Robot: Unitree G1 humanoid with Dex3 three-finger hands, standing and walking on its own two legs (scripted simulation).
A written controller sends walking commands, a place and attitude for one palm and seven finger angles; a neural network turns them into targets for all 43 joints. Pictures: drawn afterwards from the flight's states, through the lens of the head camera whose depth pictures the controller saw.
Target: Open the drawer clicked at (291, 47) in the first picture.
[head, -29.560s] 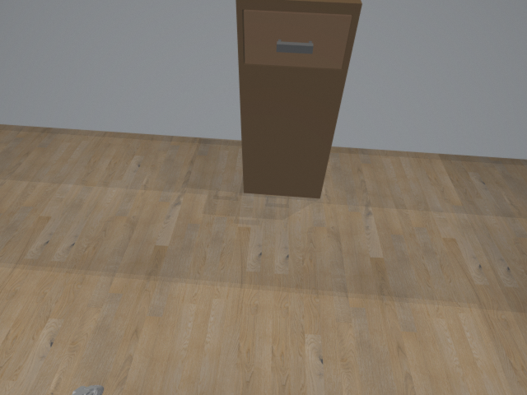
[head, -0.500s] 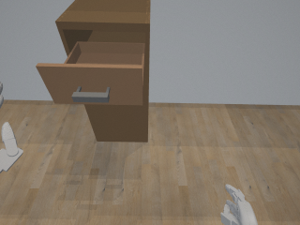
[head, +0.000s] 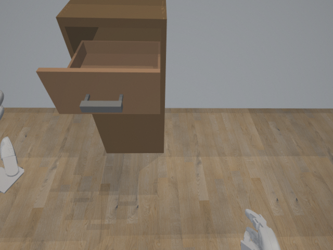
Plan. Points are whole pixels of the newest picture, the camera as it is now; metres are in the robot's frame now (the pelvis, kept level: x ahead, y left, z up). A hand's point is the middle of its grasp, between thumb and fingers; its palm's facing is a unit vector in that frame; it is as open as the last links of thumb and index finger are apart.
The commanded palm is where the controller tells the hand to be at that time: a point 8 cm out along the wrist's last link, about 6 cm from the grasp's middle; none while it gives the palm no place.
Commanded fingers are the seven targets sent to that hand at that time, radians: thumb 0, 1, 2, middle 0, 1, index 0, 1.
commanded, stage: let the arm hang, fingers relaxed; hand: left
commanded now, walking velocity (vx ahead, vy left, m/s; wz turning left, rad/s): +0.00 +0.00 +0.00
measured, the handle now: (103, 101) +0.53 +0.24 +0.03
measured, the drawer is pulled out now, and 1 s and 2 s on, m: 0.29 0.29 0.29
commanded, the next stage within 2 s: look to check the result in 1.18 s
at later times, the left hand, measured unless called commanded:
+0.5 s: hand out of the picture -0.03 +0.16 -0.18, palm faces +0.00 -0.98 -0.19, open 7.1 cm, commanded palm none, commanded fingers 0.00 0.90 0.90 -0.20 -0.30 -0.20 -0.30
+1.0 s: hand out of the picture +0.05 +0.18 -0.16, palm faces +0.01 -0.96 -0.27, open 7.4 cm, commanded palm none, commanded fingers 0.00 0.90 0.90 -0.20 -0.30 -0.20 -0.30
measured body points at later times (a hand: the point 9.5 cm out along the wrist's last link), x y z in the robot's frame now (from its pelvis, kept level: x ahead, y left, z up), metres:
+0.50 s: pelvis -0.02 -0.02 +0.00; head +0.02 -0.01 +0.45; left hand -0.03 +0.22 -0.16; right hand -0.03 -0.28 -0.15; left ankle +0.01 +0.09 -0.74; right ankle +0.02 -0.12 -0.74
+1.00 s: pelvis -0.01 -0.03 +0.00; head +0.00 -0.04 +0.45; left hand +0.05 +0.23 -0.14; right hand +0.01 -0.25 -0.16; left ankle +0.01 +0.09 -0.74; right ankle +0.02 -0.12 -0.74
